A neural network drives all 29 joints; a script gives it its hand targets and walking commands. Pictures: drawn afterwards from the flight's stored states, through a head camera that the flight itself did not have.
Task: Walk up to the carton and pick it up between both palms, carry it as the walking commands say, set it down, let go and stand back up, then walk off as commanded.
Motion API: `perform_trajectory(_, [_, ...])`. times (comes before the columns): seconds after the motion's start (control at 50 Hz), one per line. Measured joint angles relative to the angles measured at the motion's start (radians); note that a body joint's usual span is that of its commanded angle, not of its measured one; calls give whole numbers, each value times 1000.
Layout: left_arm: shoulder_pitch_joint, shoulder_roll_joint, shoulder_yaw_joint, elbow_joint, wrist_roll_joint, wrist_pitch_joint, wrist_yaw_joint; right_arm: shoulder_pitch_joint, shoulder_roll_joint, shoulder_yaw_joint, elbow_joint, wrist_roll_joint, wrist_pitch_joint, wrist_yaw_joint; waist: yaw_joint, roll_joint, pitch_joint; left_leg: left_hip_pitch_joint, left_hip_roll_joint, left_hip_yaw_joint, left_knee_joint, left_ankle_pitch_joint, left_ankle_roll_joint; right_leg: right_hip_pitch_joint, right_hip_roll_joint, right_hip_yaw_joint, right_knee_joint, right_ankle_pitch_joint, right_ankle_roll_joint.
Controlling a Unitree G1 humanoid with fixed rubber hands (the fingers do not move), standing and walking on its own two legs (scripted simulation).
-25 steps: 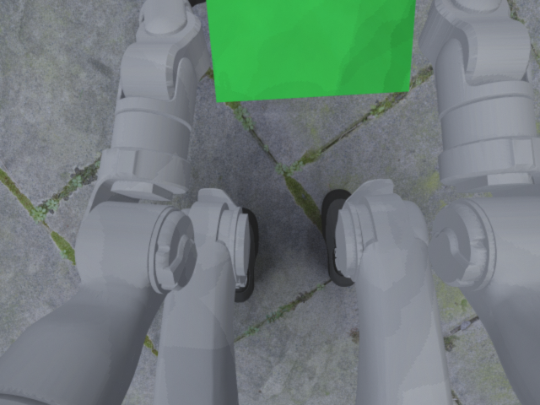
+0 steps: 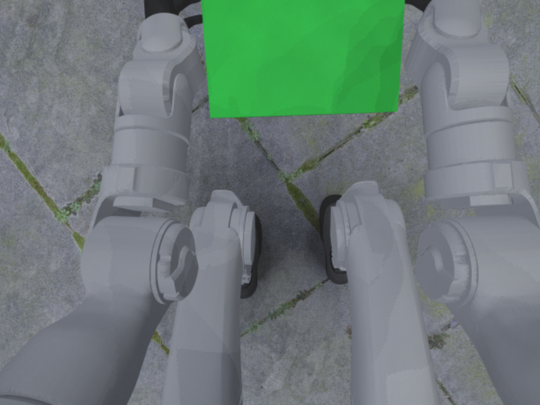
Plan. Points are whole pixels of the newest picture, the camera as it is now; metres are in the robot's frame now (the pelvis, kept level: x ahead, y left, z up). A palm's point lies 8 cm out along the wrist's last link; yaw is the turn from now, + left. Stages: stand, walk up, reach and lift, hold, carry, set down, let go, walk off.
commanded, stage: reach and lift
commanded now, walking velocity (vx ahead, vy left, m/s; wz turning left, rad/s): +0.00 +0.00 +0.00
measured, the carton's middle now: out of the picture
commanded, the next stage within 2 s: none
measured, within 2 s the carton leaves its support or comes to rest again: neither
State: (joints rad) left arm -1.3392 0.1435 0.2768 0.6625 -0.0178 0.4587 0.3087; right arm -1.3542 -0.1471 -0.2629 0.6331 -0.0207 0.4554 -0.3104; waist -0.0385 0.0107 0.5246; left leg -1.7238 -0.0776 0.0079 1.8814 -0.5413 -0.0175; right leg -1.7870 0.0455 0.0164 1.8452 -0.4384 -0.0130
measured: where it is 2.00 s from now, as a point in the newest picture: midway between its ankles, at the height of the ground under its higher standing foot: (291, 262)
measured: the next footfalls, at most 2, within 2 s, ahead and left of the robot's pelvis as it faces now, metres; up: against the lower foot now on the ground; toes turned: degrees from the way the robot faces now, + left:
none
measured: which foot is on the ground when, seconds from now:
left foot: down 0.00-1.00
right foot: down 0.00-1.00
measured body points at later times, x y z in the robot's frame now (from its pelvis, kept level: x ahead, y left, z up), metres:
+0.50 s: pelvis -0.01 +0.00 +0.05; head +0.30 -0.02 +0.36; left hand +0.53 +0.12 -0.04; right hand +0.52 -0.17 -0.03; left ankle +0.14 +0.12 -0.44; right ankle +0.16 -0.10 -0.44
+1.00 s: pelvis +0.00 +0.00 +0.10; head +0.28 -0.02 +0.43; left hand +0.51 +0.12 +0.02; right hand +0.50 -0.17 +0.03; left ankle +0.14 +0.12 -0.44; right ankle +0.16 -0.11 -0.44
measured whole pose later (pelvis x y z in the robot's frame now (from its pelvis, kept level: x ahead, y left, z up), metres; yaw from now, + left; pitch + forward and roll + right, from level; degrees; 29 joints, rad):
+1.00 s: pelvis +0.00 +0.00 +0.10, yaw -1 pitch +13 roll +1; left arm -1.12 0.08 0.27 0.56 -0.02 0.50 0.30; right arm -1.13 -0.07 -0.23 0.52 -0.01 0.50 -0.35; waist -0.03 0.00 0.52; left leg -1.30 -0.07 -0.02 1.55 -0.47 -0.02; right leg -1.35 0.05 0.02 1.52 -0.38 -0.01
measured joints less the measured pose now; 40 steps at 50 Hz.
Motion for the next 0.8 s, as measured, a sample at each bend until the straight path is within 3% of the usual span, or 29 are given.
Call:
perform_trajectory(0.22, [47, -23, 17, -28, 14, 17, -3, 41, 21, -11, -15, -4, 11, 3, 1, -7, -1, 73, 5, -3, -65, 19, 2, 75, 7, 4, -68, 21, 3])
perform_trajectory(0.32, [69, -13, -5, -48, -2, 33, -8, 71, 24, 18, -59, 14, 38, -22, 2, -13, 1, 109, 5, 0, -96, 30, 3, 110, 7, 9, -96, 29, 5])
perform_trajectory(0.5, [64, -31, 21, -6, 24, 29, -13, 83, 39, -17, -25, -13, 26, -8, 5, -9, -2, 200, 2, -8, -157, 40, 4, 205, 4, 8, -157, 34, 4])
perform_trajectory(0.74, [142, -54, 8, -75, 14, 32, 0, 148, 61, -14, -71, -18, 21, 0, 4, -5, -2, 302, 3, -18, -239, 50, 3, 311, 5, 6, -240, 42, 3])
perform_trajectory(0.8, [156, -60, 2, -84, 14, 36, -1, 180, 61, 4, -101, -4, 31, -16, 7, -3, -1, 329, 4, -17, -262, 55, 4, 337, 6, 9, -261, 45, 3])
